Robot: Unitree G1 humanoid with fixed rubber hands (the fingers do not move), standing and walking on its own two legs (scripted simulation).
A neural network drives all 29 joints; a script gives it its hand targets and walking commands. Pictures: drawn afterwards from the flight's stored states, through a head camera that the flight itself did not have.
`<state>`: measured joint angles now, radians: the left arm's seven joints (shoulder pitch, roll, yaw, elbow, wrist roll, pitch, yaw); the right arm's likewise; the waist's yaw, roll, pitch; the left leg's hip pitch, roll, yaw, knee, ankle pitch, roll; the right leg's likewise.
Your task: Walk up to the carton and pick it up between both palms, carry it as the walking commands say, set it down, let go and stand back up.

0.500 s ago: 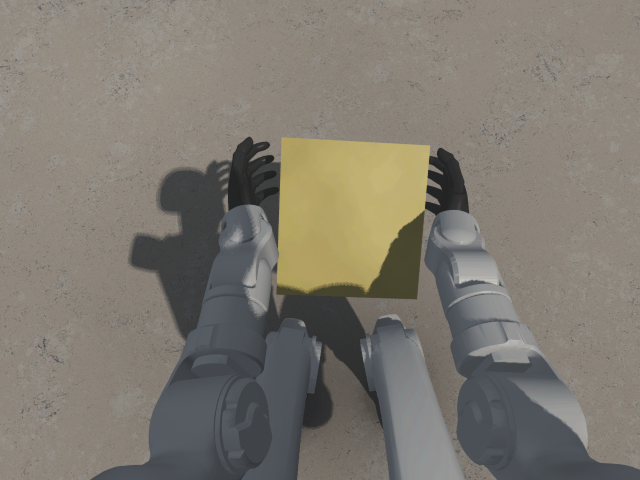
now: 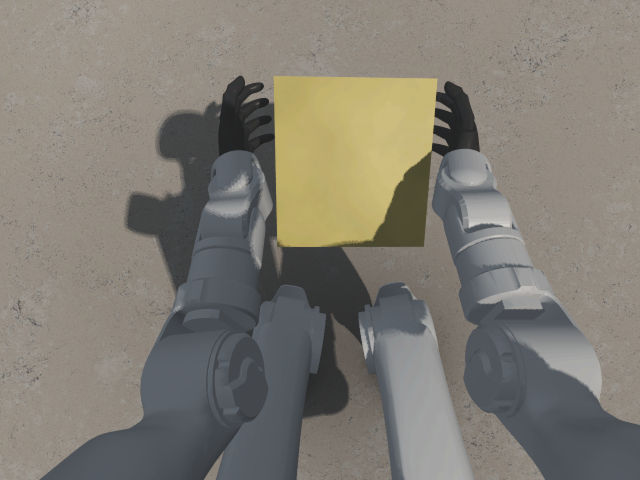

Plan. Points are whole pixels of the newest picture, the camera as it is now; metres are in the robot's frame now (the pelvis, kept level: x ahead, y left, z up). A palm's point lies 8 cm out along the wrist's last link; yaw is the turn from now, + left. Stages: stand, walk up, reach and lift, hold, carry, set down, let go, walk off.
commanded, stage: set down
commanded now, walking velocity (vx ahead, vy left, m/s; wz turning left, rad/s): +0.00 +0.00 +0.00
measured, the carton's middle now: (344, 160) +0.49 -0.02 -0.21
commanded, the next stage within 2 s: none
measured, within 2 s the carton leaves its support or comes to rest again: neither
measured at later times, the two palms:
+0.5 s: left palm (256, 152) +0.50 +0.11 -0.20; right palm (443, 151) +0.50 -0.15 -0.22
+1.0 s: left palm (258, 155) +0.51 +0.11 -0.24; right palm (435, 152) +0.51 -0.15 -0.25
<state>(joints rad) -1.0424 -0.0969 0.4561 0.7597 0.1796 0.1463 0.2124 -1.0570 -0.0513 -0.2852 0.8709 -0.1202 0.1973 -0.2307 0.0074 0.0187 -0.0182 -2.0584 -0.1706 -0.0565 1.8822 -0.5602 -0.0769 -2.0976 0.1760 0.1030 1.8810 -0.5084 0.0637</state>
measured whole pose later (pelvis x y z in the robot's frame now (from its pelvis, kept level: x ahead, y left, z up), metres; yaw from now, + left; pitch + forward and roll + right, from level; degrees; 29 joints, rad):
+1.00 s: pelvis +0.00 +0.00 -0.08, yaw +1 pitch +36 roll +0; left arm -1.29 0.04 0.38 0.92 0.09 0.14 0.18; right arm -1.32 -0.20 -0.23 1.06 -0.01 0.15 -0.16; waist -0.01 0.04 0.29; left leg -2.19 -0.21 -0.04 2.18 -0.62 -0.08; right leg -2.21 0.14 0.05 2.17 -0.59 0.07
